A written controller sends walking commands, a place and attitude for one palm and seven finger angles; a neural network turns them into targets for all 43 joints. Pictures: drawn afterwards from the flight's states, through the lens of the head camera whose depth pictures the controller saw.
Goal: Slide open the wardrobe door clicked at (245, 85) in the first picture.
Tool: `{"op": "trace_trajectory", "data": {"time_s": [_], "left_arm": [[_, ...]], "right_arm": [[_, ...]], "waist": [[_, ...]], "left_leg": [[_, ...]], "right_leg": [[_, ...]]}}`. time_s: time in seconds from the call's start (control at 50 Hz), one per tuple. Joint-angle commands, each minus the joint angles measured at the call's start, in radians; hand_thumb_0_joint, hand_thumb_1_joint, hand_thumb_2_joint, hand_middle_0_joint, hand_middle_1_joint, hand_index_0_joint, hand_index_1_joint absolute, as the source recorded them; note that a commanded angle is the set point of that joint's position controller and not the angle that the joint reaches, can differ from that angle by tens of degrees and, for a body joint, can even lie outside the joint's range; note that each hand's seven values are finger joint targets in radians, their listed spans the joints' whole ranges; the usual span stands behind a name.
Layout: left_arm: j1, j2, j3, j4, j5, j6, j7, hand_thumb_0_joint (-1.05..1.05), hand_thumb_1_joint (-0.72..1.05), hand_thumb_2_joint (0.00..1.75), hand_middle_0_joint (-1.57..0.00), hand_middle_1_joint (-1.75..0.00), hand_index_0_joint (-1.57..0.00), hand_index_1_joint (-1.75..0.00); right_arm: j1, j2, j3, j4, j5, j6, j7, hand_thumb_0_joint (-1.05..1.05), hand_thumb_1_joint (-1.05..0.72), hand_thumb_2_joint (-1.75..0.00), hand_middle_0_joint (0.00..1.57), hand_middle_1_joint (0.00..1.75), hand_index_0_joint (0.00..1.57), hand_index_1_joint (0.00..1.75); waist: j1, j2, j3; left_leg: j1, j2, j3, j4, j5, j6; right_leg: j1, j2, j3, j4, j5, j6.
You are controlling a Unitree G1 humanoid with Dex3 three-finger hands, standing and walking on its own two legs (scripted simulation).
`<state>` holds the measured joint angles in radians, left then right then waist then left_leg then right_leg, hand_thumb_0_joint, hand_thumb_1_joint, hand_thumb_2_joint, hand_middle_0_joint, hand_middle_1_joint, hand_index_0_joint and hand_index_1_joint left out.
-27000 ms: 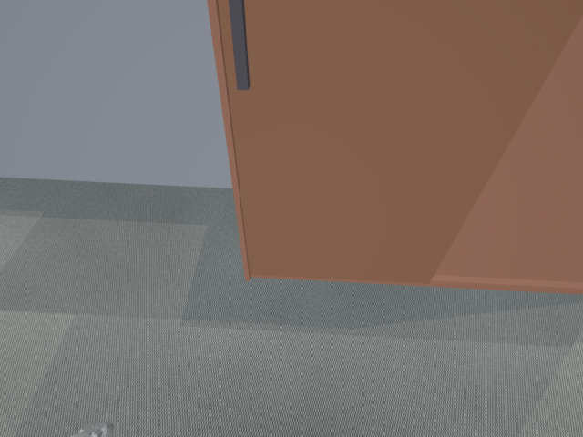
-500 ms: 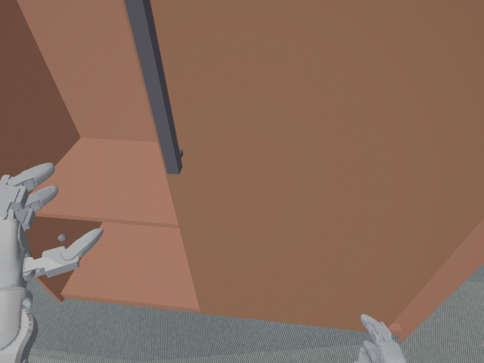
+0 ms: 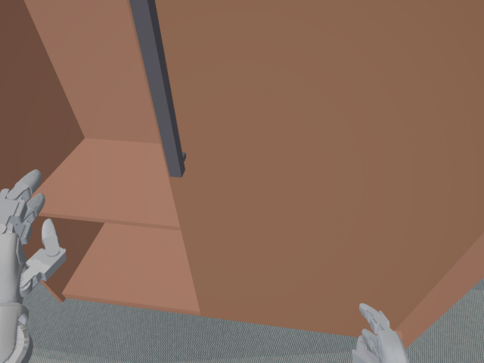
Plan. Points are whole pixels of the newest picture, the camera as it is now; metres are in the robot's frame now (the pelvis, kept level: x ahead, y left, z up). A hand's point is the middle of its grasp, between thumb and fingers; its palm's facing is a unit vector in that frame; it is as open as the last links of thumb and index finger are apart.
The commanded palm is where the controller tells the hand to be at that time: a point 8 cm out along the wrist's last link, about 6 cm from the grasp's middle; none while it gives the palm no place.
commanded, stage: draw the hand back to the body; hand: left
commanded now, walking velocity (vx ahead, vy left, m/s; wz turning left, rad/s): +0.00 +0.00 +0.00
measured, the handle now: (166, 96) +0.45 +0.20 +0.25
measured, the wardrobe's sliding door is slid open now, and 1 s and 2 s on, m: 0.62 0.62 0.62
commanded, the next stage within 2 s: step back with the hand held close in 0.10 s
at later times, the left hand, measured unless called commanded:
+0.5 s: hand (59, 259) +0.18 +0.27 +0.15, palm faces +0.40 -0.79 -0.46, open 7.4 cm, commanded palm +0.12 +0.31 +0.17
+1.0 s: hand out of the picture +0.10 +0.29 +0.16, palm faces +0.48 -0.77 -0.41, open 7.5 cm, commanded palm +0.03 +0.32 +0.17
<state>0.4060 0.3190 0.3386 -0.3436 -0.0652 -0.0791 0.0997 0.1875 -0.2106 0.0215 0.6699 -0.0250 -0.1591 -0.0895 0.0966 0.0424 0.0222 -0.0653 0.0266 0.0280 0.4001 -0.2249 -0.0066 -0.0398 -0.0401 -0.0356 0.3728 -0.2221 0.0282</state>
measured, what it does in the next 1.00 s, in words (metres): shifts its weight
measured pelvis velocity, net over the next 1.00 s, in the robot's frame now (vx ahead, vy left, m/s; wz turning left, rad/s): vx -0.10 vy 0.02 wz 0.01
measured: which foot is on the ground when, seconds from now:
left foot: down 0.00-1.00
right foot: down 0.00-1.00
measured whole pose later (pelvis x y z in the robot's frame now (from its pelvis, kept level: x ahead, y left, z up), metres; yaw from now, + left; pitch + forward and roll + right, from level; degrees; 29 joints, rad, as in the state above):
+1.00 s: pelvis -0.10 +0.02 -0.02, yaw +1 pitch -1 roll -3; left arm 0.47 0.38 0.42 -0.48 -0.01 -0.26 0.16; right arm 0.25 -0.21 0.00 0.61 -0.01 -0.14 -0.10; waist 0.01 0.01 0.03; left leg -0.44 0.02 0.00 0.61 -0.18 0.03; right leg -0.39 -0.02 -0.01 0.56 -0.24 0.04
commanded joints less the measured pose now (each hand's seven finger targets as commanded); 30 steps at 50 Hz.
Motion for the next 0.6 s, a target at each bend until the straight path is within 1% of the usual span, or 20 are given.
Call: {"op": "trace_trajectory", "data": {"time_s": [0.0, 0.04, 0.08, 0.1, 0.12, 0.18, 0.2, 0.22, 0.24, 0.26, 0.3, 0.34, 0.38, 0.4, 0.42, 0.46, 0.48, 0.52, 0.54, 0.58], "left_arm": [[-0.117, 0.180, 0.093, -0.210, 0.001, -0.066, 0.014, 0.00, 0.90, 0.90, -0.20, -0.30, -0.20, -0.30], [-0.118, 0.190, 0.103, -0.216, 0.001, -0.067, 0.015, 0.00, 0.90, 0.90, -0.20, -0.30, -0.20, -0.30], [-0.113, 0.200, 0.111, -0.211, 0.001, -0.066, 0.014, 0.00, 0.90, 0.90, -0.20, -0.30, -0.20, -0.30], [-0.120, 0.192, 0.103, -0.221, 0.001, -0.068, 0.013, 0.00, 0.90, 0.90, -0.20, -0.30, -0.20, -0.30], [-0.119, 0.195, 0.108, -0.224, 0.001, -0.071, 0.015, 0.00, 0.90, 0.90, -0.20, -0.30, -0.20, -0.30], [-0.108, 0.195, 0.107, -0.219, 0.002, -0.072, 0.013, 0.00, 0.90, 0.90, -0.20, -0.30, -0.20, -0.30], [-0.160, 0.235, 0.141, -0.273, 0.001, -0.081, 0.019, 0.00, 0.90, 0.90, -0.20, -0.30, -0.20, -0.30], [-0.281, 0.359, 0.259, -0.347, 0.013, -0.130, 0.032, 0.00, 0.90, 0.90, -0.20, -0.30, -0.20, -0.30], [-0.146, 0.263, 0.193, -0.232, 0.011, -0.133, 0.023, 0.00, 0.90, 0.90, -0.20, -0.30, -0.20, -0.30], [-0.065, 0.217, 0.156, -0.203, 0.016, -0.130, 0.016, 0.00, 0.90, 0.90, -0.20, -0.30, -0.20, -0.30], [-0.011, 0.200, 0.142, -0.222, 0.018, -0.144, 0.014, 0.00, 0.90, 0.90, -0.20, -0.30, -0.20, -0.30], [0.027, 0.201, 0.143, -0.244, 0.017, -0.149, 0.019, 0.00, 0.90, 0.90, -0.20, -0.30, -0.20, -0.30], [0.070, 0.233, 0.179, -0.253, 0.016, -0.154, 0.026, 0.00, 0.90, 0.90, -0.20, -0.30, -0.20, -0.30], [0.083, 0.226, 0.175, -0.261, 0.014, -0.153, 0.028, 0.00, 0.90, 0.90, -0.20, -0.30, -0.20, -0.30], [0.075, 0.236, 0.180, -0.283, 0.013, -0.154, 0.031, 0.00, 0.90, 0.90, -0.20, -0.30, -0.20, -0.30], [0.075, 0.254, 0.199, -0.305, 0.013, -0.157, 0.037, 0.00, 0.90, 0.90, -0.20, -0.30, -0.20, -0.30], [0.070, 0.278, 0.219, -0.321, 0.014, -0.161, 0.042, 0.00, 0.90, 0.90, -0.20, -0.30, -0.20, -0.30], [0.082, 0.261, 0.209, -0.323, 0.015, -0.165, 0.046, 0.00, 0.90, 0.90, -0.20, -0.30, -0.20, -0.30], [0.073, 0.262, 0.211, -0.340, 0.018, -0.172, 0.049, 0.00, 0.90, 0.90, -0.20, -0.30, -0.20, -0.30], [0.078, 0.280, 0.235, -0.345, 0.023, -0.181, 0.055, 0.00, 0.90, 0.90, -0.20, -0.30, -0.20, -0.30]], "right_arm": [[-0.134, -0.114, -0.038, -0.163, -0.001, -0.052, -0.006, 0.00, -0.90, -0.90, 0.20, 0.30, 0.20, 0.30], [-0.136, -0.115, -0.039, -0.163, -0.001, -0.052, -0.007, 0.00, -0.90, -0.90, 0.20, 0.30, 0.20, 0.30], [-0.141, -0.117, -0.041, -0.163, -0.001, -0.054, -0.008, 0.00, -0.90, -0.90, 0.20, 0.30, 0.20, 0.30], [-0.140, -0.113, -0.039, -0.164, 0.000, -0.054, -0.008, 0.00, -0.90, -0.90, 0.20, 0.30, 0.20, 0.30], [-0.137, -0.114, -0.040, -0.163, -0.002, -0.055, -0.008, 0.00, -0.90, -0.90, 0.20, 0.30, 0.20, 0.30], [-0.140, -0.115, -0.042, -0.162, 0.000, -0.058, -0.007, 0.00, -0.90, -0.90, 0.20, 0.30, 0.20, 0.30], [-0.142, -0.115, -0.043, -0.164, 0.000, -0.061, -0.009, 0.00, -0.90, -0.90, 0.20, 0.30, 0.20, 0.30], [-0.151, -0.136, -0.031, -0.207, 0.009, -0.032, 0.000, 0.00, -0.90, -0.90, 0.20, 0.30, 0.20, 0.30], [-0.145, -0.115, -0.031, -0.179, 0.005, -0.014, 0.001, 0.00, -0.90, -0.90, 0.20, 0.30, 0.20, 0.30], [-0.135, -0.118, -0.037, -0.190, 0.004, 0.000, 0.006, 0.00, -0.90, -0.90, 0.20, 0.30, 0.20, 0.30], [-0.125, -0.122, -0.046, -0.209, 0.005, 0.017, 0.007, 0.00, -0.90, -0.90, 0.20, 0.30, 0.20, 0.30], [-0.108, -0.133, -0.058, -0.226, 0.008, 0.032, 0.006, 0.00, -0.90, -0.90, 0.20, 0.30, 0.20, 0.30], [-0.109, -0.133, -0.061, -0.237, 0.010, 0.041, 0.001, 0.00, -0.90, -0.90, 0.20, 0.30, 0.20, 0.30], [-0.100, -0.130, -0.063, -0.245, 0.013, 0.048, 0.001, 0.00, -0.90, -0.90, 0.20, 0.30, 0.20, 0.30], [-0.103, -0.133, -0.066, -0.255, 0.016, 0.054, -0.001, 0.00, -0.90, -0.90, 0.20, 0.30, 0.20, 0.30], [-0.099, -0.133, -0.069, -0.266, 0.019, 0.060, -0.003, 0.00, -0.90, -0.90, 0.20, 0.30, 0.20, 0.30], [-0.106, -0.135, -0.070, -0.268, 0.018, 0.060, -0.007, 0.00, -0.90, -0.90, 0.20, 0.30, 0.20, 0.30], [-0.095, -0.135, -0.069, -0.276, 0.021, 0.059, -0.007, 0.00, -0.90, -0.90, 0.20, 0.30, 0.20, 0.30], [-0.093, -0.137, -0.069, -0.278, 0.021, 0.056, -0.008, 0.00, -0.90, -0.90, 0.20, 0.30, 0.20, 0.30], [-0.091, -0.144, -0.072, -0.280, 0.019, 0.047, -0.012, 0.00, -0.90, -0.90, 0.20, 0.30, 0.20, 0.30]], "waist": [[-0.015, 0.015, -0.039], [-0.011, 0.027, -0.046], [-0.010, 0.007, -0.035], [-0.012, 0.030, -0.043], [-0.012, 0.017, -0.052], [-0.011, 0.021, -0.037], [-0.010, 0.051, -0.064], [-0.052, 0.023, 0.028], [-0.059, -0.053, 0.020], [-0.059, -0.069, -0.001], [-0.063, -0.029, -0.069], [-0.065, 0.009, -0.132], [-0.063, 0.008, -0.172], [-0.065, -0.009, -0.193], [-0.066, -0.015, -0.194], [-0.067, -0.028, -0.188], [-0.066, -0.008, -0.181], [-0.066, 0.014, -0.166], [-0.067, 0.041, -0.162], [-0.064, 0.059, -0.153]], "left_leg": [[-0.009, -0.016, 0.010, -0.066, 0.152, 0.028], [-0.004, -0.016, 0.012, -0.065, 0.163, 0.028], [-0.005, -0.016, 0.012, -0.066, 0.156, 0.029], [0.000, -0.017, 0.016, -0.063, 0.158, 0.030], [-0.001, -0.018, 0.013, -0.065, 0.160, 0.029], [-0.001, -0.018, 0.015, -0.065, 0.155, 0.028], [0.008, -0.020, 0.014, -0.063, 0.152, 0.028], [-0.100, -0.005, -0.001, -0.020, 0.092, 0.041], [-0.105, -0.009, -0.013, 0.006, 0.093, 0.042], [-0.099, -0.006, -0.005, 0.026, 0.113, 0.041], [-0.084, 0.005, -0.001, 0.037, 0.199, 0.039], [-0.074, 0.020, -0.002, 0.038, 0.286, 0.037], [-0.065, 0.030, -0.010, 0.035, 0.355, 0.037], [-0.072, 0.038, -0.013, 0.035, 0.374, 0.037], [-0.085, 0.041, -0.014, 0.037, 0.370, 0.037], [-0.120, 0.042, -0.020, 0.031, 0.322, 0.037], [-0.137, 0.042, -0.026, 0.024, 0.303, 0.039], [-0.187, 0.051, -0.041, 0.003, 0.240, 0.044], [-0.216, 0.058, -0.048, -0.011, 0.192, 0.049], [-0.291, 0.066, -0.069, -0.039, 0.092, 0.060]], "right_leg": [[-0.040, 0.035, -0.014, -0.066, 0.118, -0.032], [-0.037, 0.035, -0.014, -0.063, 0.130, -0.032], [-0.042, 0.037, -0.014, -0.072, 0.125, -0.030], [-0.040, 0.034, -0.011, -0.071, 0.125, -0.030], [-0.033, 0.035, -0.015, -0.068, 0.127, -0.031], [-0.042, 0.038, -0.013, -0.077, 0.121, -0.030], [-0.032, 0.035, -0.009, -0.075, 0.120, -0.031], [-0.149, -0.004, 0.061, -0.116, 0.152, -0.030], [-0.172, -0.027, 0.061, -0.118, 0.153, -0.033], [-0.189, -0.037, 0.066, -0.110, 0.164, -0.035], [-0.173, -0.041, 0.047, -0.063, 0.236, -0.031], [-0.154, -0.035, 0.038, -0.019, 0.276, -0.024], [-0.144, -0.026, 0.027, 0.016, 0.325, -0.017], [-0.131, -0.023, 0.024, 0.036, 0.339, -0.015], [-0.134, -0.021, 0.029, 0.043, 0.339, -0.012], [-0.141, -0.016, 0.033, 0.049, 0.297, -0.010], [-0.140, -0.014, 0.034, 0.052, 0.283, -0.011], [-0.136, -0.006, 0.034, 0.069, 0.223, -0.010], [-0.129, 0.001, 0.034, 0.082, 0.194, -0.008], [-0.095, 0.014, 0.033, 0.107, 0.156, -0.007]]}}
